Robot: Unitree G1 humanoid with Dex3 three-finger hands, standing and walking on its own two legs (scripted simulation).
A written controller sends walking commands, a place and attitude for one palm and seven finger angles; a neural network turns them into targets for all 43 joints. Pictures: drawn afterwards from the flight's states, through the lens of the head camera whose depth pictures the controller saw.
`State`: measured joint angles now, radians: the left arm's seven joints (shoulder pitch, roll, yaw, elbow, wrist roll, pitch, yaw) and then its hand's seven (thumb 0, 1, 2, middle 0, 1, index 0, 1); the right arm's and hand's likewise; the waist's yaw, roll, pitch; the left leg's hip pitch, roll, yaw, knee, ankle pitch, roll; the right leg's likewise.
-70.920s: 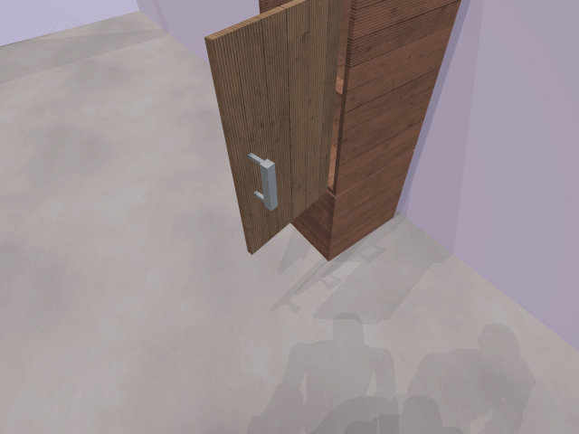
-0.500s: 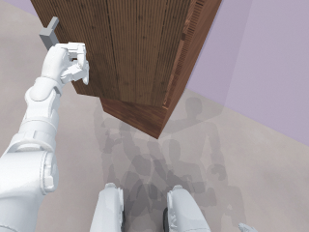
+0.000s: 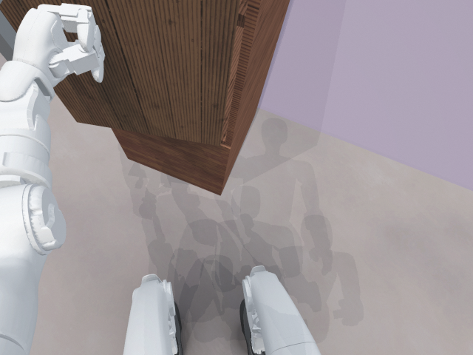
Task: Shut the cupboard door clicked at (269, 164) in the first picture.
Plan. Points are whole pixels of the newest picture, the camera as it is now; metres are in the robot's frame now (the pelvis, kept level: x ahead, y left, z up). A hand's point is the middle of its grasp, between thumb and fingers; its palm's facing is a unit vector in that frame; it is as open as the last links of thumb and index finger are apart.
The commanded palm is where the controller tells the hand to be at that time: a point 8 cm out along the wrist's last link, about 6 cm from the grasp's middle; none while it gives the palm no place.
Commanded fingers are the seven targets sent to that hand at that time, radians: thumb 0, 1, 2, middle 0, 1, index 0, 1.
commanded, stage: push the door shut along its arc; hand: left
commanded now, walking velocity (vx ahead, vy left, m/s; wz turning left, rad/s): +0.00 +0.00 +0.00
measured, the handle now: (20, 38) +0.59 +0.25 +0.09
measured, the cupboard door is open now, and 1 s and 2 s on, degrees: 14 0 0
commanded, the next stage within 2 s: pull the fist back off the door in 0.42 s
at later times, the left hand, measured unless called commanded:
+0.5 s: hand (103, 42) +0.57 +0.14 +0.10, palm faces -0.38 -0.93 -0.05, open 2.9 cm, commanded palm +0.62 +0.13 +0.09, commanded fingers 0.00 0.90 0.90 -1.30 -1.50 -1.30 -1.50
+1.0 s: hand (126, 34) +0.59 +0.10 +0.09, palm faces +0.08 -1.00 -0.01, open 3.0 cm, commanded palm +0.55 +0.14 +0.09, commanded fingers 0.00 0.90 0.90 -1.30 -1.50 -1.30 -1.50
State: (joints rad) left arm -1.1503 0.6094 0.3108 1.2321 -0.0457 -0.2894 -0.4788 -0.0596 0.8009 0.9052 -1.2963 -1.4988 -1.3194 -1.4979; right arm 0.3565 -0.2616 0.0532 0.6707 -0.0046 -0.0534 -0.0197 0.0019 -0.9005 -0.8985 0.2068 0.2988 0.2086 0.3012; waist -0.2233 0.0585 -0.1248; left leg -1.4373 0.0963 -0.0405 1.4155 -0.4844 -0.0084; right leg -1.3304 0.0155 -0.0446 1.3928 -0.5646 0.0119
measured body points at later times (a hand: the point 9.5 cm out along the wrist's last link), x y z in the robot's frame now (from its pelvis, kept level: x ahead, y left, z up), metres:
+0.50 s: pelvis -0.01 +0.01 -0.02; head +0.18 +0.06 +0.39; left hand +0.59 +0.19 +0.10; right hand -0.01 -0.26 -0.11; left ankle +0.08 +0.13 -0.58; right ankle +0.04 -0.13 -0.58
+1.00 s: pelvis +0.00 +0.00 +0.01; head +0.18 +0.02 +0.43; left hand +0.58 +0.16 +0.10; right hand -0.04 -0.24 -0.10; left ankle +0.08 +0.13 -0.58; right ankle +0.04 -0.13 -0.58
